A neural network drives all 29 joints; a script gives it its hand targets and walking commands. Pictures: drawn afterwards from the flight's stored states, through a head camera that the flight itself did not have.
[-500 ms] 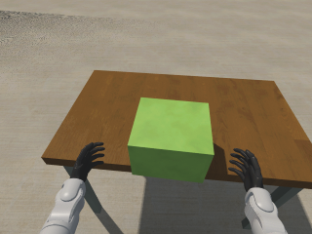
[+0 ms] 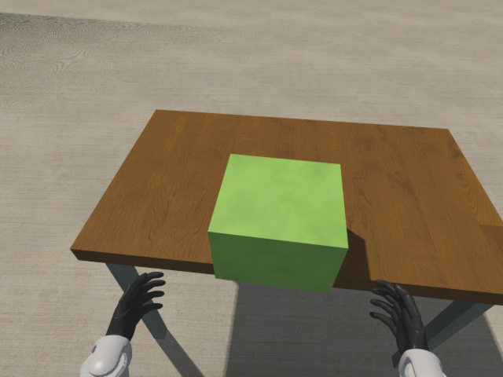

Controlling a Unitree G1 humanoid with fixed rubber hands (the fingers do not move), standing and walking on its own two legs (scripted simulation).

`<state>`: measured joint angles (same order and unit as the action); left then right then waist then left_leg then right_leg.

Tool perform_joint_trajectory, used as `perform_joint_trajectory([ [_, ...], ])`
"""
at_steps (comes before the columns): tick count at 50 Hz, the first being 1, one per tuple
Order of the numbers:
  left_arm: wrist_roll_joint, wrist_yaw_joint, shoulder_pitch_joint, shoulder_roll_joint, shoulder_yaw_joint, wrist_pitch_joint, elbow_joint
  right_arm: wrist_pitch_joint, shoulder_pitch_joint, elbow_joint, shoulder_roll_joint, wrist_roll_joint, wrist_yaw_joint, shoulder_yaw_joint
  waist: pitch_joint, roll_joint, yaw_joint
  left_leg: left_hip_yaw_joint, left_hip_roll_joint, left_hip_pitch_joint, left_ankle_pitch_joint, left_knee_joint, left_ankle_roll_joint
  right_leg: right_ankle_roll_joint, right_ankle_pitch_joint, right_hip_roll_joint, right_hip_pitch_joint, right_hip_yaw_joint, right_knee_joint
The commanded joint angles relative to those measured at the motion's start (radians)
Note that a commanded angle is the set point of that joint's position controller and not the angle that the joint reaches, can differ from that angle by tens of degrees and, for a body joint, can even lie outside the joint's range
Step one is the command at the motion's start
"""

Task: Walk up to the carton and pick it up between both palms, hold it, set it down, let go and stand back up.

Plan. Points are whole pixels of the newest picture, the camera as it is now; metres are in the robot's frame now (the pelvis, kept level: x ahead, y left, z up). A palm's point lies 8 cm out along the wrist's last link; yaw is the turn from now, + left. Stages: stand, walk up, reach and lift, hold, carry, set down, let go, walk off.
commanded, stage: set down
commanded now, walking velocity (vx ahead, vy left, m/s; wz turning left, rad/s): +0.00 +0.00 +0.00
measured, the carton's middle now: (278, 221) +0.44 -0.02 -0.03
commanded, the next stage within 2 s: let go in 0.90 s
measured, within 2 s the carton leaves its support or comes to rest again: neither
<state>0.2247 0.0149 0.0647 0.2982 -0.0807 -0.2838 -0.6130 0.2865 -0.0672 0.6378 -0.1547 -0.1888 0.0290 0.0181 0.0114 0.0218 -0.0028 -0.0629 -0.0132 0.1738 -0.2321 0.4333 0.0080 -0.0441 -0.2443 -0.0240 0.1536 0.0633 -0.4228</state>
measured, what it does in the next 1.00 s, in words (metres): stands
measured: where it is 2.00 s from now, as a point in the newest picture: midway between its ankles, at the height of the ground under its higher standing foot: outside the picture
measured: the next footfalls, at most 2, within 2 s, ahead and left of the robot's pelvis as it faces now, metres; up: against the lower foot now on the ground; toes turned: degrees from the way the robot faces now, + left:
none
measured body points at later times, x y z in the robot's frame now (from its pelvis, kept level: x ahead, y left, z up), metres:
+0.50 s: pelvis +0.01 +0.00 +0.00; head +0.00 +0.01 +0.45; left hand +0.20 +0.24 -0.06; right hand +0.20 -0.22 -0.06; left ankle +0.00 +0.11 -0.74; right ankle -0.01 -0.09 -0.74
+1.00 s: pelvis +0.01 +0.00 +0.00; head +0.01 +0.01 +0.45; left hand +0.17 +0.24 -0.09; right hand +0.17 -0.22 -0.09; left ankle +0.00 +0.11 -0.74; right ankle -0.01 -0.09 -0.74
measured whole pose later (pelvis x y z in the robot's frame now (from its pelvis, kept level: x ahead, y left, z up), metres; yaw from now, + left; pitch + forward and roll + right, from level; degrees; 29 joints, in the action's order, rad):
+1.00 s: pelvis +0.01 +0.00 +0.00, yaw +0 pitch -3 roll +0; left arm 0.01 0.01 0.21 0.23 0.01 0.10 -0.53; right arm 0.18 -0.18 0.72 -0.15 0.00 -0.01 0.01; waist 0.07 0.02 -0.02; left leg -0.07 -0.02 0.10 -0.22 0.38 0.01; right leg -0.04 -0.22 -0.03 0.07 0.05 -0.35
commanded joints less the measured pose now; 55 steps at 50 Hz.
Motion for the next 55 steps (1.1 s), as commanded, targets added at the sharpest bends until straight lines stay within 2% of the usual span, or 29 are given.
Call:
perform_joint_trajectory([
  [1, -0.036, 0.015, -0.089, 0.106, 0.077, 0.016, 0.106, 0.029, 0.081, -0.101, -0.092, 0.011, 0.006, 0.008, -0.140, -0.034, -0.013, 0.063, -0.003, -0.114, 0.255, -0.051, -0.024, 0.006, 0.211, 0.039, -0.033, -0.102, 0.092],
  [7, -0.064, 0.028, -0.045, 0.090, 0.090, 0.078, 0.137, 0.020, 0.040, -0.117, -0.091, 0.040, 0.012, 0.005, -0.086, -0.025, -0.017, 0.050, 0.000, -0.136, 0.271, -0.067, -0.022, 0.008, 0.223, 0.035, -0.028, -0.096, 0.116],
  [16, -0.099, 0.018, -0.003, 0.086, 0.098, 0.155, 0.205, -0.020, -0.018, -0.131, -0.079, 0.078, 0.001, 0.006, -0.050, -0.041, -0.013, 0.038, -0.005, -0.162, 0.260, -0.082, -0.023, 0.009, 0.201, 0.042, -0.002, -0.092, 0.139],
  [30, -0.166, 0.017, 0.076, 0.062, 0.119, 0.255, 0.201, -0.042, -0.067, -0.084, -0.084, 0.127, -0.007, 0.004, -0.044, -0.030, -0.019, 0.029, 0.000, -0.198, 0.318, -0.076, -0.026, 0.019, 0.227, 0.035, 0.002, -0.072, 0.155],
  [44, -0.218, -0.006, 0.080, 0.036, 0.125, 0.347, 0.192, -0.081, -0.069, -0.025, -0.094, 0.173, -0.031, 0.016, -0.020, -0.045, -0.013, 0.024, -0.006, -0.203, 0.306, -0.072, -0.028, 0.011, 0.157, 0.028, 0.035, -0.050, 0.160],
  [49, -0.221, -0.028, 0.053, 0.022, 0.102, 0.364, 0.218, -0.068, -0.038, 0.007, -0.128, 0.203, -0.052, 0.052, -0.038, -0.055, 0.004, 0.024, -0.023, -0.194, 0.266, -0.068, -0.030, 0.003, 0.129, 0.017, 0.058, -0.035, 0.135],
  [52, -0.209, -0.046, 0.038, 0.018, 0.087, 0.357, 0.238, -0.056, -0.022, 0.010, -0.134, 0.208, -0.066, 0.067, -0.051, -0.038, 0.011, 0.024, -0.032, -0.177, 0.233, -0.067, -0.026, 0.000, 0.125, 0.018, 0.063, -0.037, 0.126],
  [55, -0.209, -0.043, 0.060, 0.024, 0.101, 0.358, 0.209, -0.053, -0.038, 0.014, -0.130, 0.202, -0.066, 0.053, -0.062, -0.005, 0.005, 0.021, -0.016, -0.178, 0.251, -0.056, -0.019, 0.011, 0.191, 0.025, 0.039, -0.050, 0.125],
])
